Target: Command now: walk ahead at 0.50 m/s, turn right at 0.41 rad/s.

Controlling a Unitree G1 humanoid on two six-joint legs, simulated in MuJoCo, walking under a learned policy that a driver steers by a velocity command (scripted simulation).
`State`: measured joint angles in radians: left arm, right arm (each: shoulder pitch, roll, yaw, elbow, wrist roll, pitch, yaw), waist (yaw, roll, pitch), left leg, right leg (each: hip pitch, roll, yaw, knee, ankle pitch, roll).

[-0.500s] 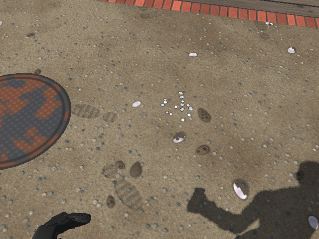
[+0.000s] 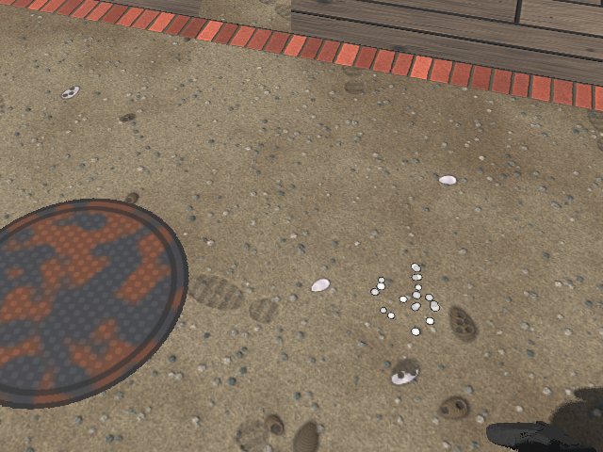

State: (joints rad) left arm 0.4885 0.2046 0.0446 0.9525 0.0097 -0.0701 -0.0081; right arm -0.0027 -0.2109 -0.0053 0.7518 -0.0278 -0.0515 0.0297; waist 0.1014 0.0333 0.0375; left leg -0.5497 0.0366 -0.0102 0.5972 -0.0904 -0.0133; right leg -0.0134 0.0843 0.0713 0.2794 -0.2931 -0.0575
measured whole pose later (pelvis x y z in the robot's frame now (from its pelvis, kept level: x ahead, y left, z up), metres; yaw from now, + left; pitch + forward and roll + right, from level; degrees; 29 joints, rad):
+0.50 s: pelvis +0.24 +0.00 +0.00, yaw -18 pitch +2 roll +1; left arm 0.07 0.25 0.05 0.73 0.04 0.01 -0.08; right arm 0.42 -0.23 -0.05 0.90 -0.02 -0.09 -0.01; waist -0.06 -0.04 0.04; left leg 0.06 -0.01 0.26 0.23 -0.32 0.02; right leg -0.63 -0.07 -0.06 0.73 -0.06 -0.06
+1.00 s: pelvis +0.49 -0.12 +0.00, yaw -25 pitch +1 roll -1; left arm 0.39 0.24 0.04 0.90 0.01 -0.07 -0.01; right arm 0.17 -0.25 -0.04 0.80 -0.03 -0.02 0.04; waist 0.03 0.05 0.03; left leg -0.66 0.10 0.03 0.77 -0.02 0.01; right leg 0.07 0.12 -0.03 0.16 -0.24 -0.11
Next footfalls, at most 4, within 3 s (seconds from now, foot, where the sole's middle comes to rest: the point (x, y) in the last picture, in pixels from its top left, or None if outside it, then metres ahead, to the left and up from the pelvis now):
0.06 left None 0.19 0.11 -0.78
0.60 right None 0.41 -0.15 -0.78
1.16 left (408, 328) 0.77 -0.14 -0.78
1.68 right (491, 247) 1.03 -0.36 -0.78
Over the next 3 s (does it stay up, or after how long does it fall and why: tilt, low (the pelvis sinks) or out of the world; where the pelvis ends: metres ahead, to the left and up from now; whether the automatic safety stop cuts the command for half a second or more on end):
stays up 1.55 -0.28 0.00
